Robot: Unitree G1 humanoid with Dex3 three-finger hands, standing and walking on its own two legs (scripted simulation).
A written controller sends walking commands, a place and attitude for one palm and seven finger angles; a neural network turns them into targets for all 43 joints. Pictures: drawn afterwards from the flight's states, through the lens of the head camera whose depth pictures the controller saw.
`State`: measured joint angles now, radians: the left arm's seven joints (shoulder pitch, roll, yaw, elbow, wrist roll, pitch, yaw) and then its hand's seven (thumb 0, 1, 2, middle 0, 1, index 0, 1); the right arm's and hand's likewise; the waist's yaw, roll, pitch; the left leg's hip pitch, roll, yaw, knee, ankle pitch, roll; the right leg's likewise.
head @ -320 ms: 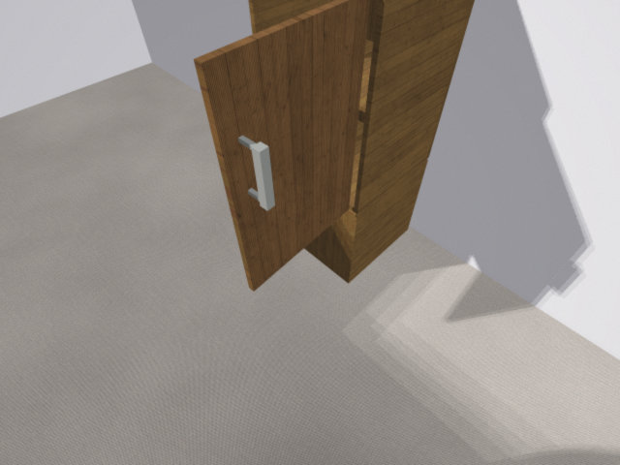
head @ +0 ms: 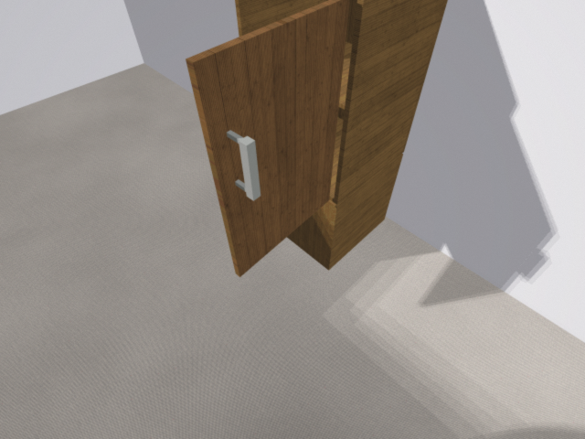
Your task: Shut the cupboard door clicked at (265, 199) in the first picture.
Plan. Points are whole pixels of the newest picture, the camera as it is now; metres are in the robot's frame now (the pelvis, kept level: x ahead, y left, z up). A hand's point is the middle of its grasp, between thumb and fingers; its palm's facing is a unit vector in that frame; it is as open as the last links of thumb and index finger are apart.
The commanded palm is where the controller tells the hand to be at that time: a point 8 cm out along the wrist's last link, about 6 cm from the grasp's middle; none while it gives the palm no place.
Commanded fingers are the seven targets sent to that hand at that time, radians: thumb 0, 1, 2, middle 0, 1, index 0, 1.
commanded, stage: look at it before walking up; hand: left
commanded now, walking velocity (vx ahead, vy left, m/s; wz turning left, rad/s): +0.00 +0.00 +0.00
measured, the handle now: (243, 165) +0.58 +0.13 +0.03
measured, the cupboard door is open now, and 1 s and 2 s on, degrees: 93 93 93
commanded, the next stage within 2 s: walk around to get in front in 0.52 s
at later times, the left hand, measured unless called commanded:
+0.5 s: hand out of the picture +0.03 +0.21 -0.17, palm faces +0.00 -0.96 -0.28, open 7.4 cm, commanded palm none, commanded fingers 0.00 0.90 0.90 -0.20 -0.30 -0.20 -0.30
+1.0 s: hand out of the picture +0.04 +0.20 -0.18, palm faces -0.11 -0.96 -0.24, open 7.4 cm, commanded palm none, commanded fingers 0.00 0.90 0.90 -0.20 -0.30 -0.20 -0.30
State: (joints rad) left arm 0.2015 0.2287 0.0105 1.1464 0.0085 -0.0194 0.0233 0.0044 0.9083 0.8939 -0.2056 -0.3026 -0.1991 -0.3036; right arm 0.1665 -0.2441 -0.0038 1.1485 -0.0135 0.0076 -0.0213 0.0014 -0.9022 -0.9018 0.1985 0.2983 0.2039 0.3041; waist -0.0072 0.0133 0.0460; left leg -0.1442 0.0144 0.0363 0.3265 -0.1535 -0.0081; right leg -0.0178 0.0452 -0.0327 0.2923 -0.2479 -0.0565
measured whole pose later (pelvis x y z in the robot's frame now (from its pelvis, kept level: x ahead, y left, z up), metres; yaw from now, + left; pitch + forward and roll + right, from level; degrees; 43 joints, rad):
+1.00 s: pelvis -0.02 +0.00 -0.01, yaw -9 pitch -1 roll +1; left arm 0.21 0.21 0.06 1.04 0.02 0.06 0.00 0.01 0.91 0.89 -0.21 -0.30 -0.20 -0.30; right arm 0.17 -0.21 -0.04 1.04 -0.02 0.03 -0.04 0.00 -0.90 -0.90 0.20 0.30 0.20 0.30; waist 0.01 -0.01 0.10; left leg -0.25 0.07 0.18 0.52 -0.26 0.00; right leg -0.26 0.06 0.05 0.68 -0.41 -0.04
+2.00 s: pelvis -0.05 -0.03 -0.02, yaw -43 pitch +1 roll +0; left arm 0.16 0.23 0.07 0.90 0.03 0.04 0.00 0.00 0.91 0.89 -0.20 -0.30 -0.20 -0.30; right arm 0.15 -0.27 -0.06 0.91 -0.01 0.07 -0.02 0.01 -0.90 -0.90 0.20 0.30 0.20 0.30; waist -0.01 0.01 0.14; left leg -0.47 0.08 0.04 1.06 -0.47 -0.07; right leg -0.32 0.02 0.05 0.57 -0.27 -0.01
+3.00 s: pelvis -0.03 -0.06 -0.01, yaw -79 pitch +2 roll -2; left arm 0.17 0.25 0.10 0.92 0.03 0.07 -0.02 0.01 0.91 0.89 -0.21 -0.30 -0.20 -0.30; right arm 0.17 -0.19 -0.02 0.87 -0.03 0.01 -0.03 0.00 -0.90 -0.90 0.20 0.30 0.20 0.30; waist 0.02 -0.04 0.08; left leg -0.27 0.07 0.08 0.53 -0.30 0.00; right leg -0.48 0.05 0.04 1.06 -0.49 0.03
